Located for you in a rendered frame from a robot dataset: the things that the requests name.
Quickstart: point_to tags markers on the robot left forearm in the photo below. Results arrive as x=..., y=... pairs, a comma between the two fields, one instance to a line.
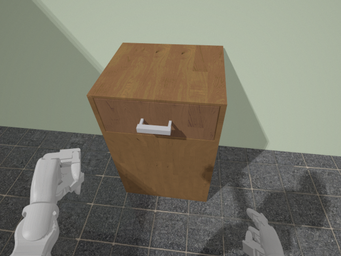
x=38, y=231

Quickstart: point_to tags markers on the robot right hand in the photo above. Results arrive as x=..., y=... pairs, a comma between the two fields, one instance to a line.
x=267, y=240

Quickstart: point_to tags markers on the cabinet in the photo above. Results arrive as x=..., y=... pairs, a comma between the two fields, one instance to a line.
x=172, y=73

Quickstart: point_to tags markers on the robot left hand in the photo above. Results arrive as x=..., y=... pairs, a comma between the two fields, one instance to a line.
x=48, y=174

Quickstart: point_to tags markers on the handle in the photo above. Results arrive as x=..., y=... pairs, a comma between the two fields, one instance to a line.
x=154, y=129

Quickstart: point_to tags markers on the drawer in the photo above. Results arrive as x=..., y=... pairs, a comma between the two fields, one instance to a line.
x=188, y=121

